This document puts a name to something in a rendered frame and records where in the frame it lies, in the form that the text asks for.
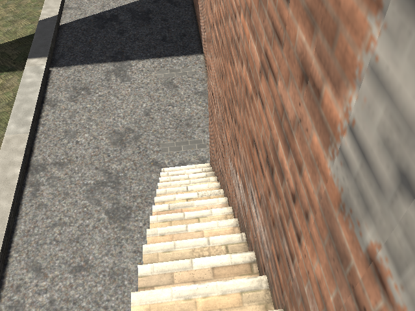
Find stairs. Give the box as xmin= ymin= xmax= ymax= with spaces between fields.
xmin=131 ymin=163 xmax=284 ymax=311

